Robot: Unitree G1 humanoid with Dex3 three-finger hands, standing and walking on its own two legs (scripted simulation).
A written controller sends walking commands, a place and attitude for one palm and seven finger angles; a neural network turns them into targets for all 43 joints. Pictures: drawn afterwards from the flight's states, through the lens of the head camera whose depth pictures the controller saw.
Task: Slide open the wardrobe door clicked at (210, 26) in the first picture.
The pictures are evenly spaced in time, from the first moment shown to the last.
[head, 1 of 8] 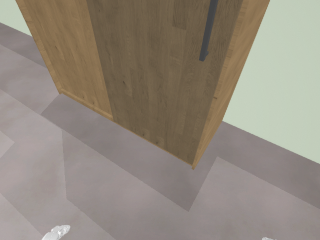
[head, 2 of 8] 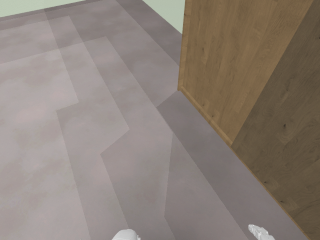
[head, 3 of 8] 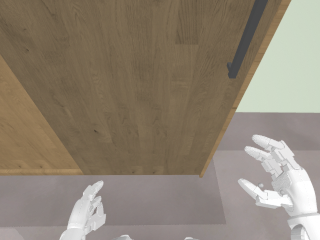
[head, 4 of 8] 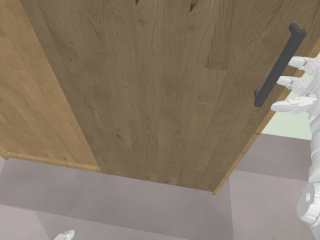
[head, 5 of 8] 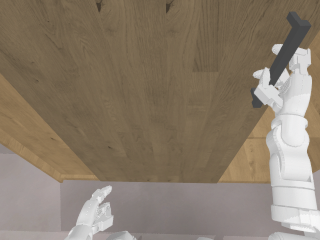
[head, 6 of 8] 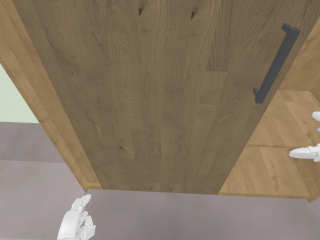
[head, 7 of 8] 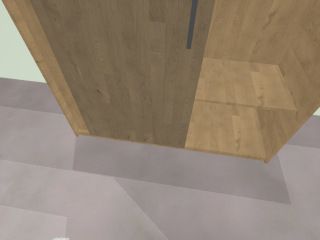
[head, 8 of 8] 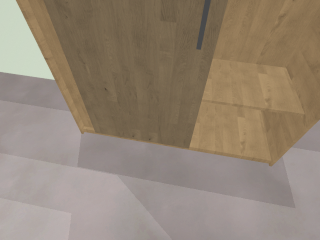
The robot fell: no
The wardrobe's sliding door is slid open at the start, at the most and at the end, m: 0.00 0.58 0.58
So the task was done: yes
